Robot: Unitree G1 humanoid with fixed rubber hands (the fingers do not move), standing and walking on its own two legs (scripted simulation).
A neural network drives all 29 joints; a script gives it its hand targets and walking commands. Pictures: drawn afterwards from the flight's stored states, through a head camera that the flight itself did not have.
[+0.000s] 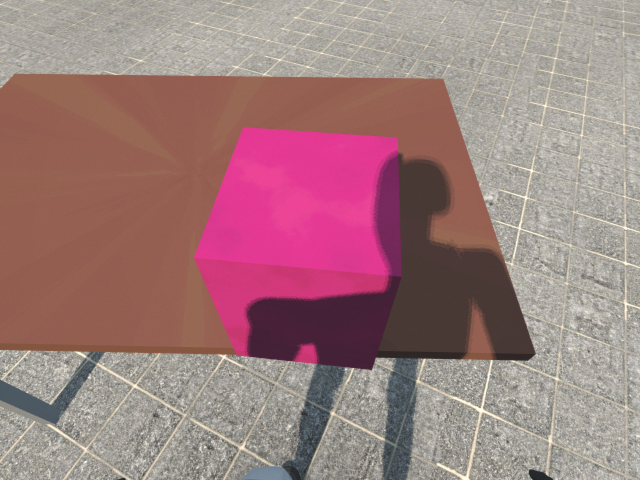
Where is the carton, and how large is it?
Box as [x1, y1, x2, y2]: [194, 127, 401, 369]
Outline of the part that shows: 243,127 194,256 195,261 237,355 371,369 401,276 397,138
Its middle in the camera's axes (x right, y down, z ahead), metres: -0.01 +0.02 +0.53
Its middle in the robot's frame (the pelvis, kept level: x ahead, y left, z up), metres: +0.38 +0.03 +0.04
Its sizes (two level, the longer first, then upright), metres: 0.210 0.200 0.250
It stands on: a table, 0.69 m high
